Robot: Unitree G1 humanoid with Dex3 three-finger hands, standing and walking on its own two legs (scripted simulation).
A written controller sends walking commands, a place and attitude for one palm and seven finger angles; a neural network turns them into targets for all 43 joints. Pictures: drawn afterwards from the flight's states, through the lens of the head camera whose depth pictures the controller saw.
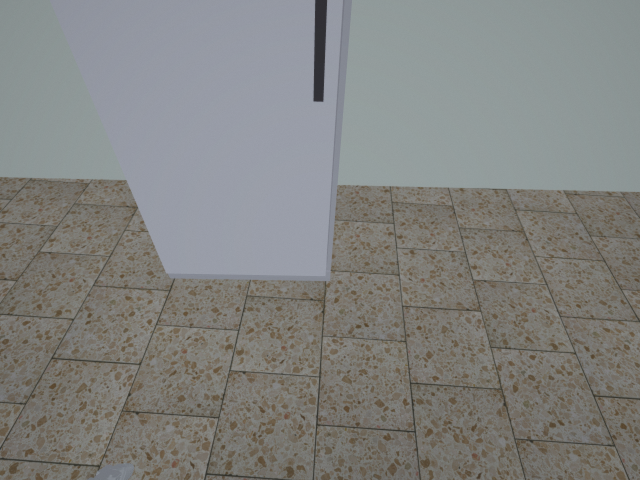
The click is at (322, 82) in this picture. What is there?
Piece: fridge door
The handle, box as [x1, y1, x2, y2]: [314, 0, 326, 101]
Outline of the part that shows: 315,0 314,100 322,101 326,0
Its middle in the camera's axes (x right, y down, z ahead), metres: +0.00 -0.42 +0.79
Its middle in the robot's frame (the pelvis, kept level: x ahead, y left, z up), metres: +0.89 +0.06 +0.19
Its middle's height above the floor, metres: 0.96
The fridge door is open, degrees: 0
